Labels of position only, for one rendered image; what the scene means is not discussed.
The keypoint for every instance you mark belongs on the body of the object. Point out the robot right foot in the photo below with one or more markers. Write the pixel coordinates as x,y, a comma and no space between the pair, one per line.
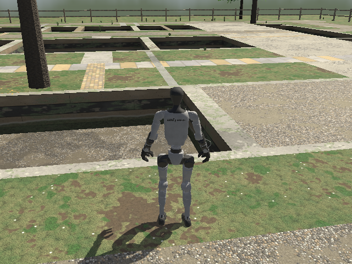
187,221

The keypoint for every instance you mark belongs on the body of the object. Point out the left robot forearm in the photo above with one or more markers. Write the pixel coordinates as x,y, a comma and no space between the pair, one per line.
148,143

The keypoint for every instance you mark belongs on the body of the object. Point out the robot left upper arm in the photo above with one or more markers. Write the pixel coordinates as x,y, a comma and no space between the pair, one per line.
156,124

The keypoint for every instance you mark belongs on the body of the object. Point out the right robot hand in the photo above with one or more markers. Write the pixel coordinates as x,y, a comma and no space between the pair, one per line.
207,155

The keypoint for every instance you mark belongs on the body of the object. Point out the robot right upper arm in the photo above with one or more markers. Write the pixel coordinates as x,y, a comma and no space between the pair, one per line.
196,124

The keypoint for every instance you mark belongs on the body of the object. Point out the left robot hand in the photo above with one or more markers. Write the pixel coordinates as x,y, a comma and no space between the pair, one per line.
143,154

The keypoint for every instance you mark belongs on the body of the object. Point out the right robot forearm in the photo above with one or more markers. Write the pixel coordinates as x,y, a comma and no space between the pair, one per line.
203,144

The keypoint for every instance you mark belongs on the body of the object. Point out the right robot shin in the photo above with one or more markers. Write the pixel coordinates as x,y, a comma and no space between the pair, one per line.
187,202

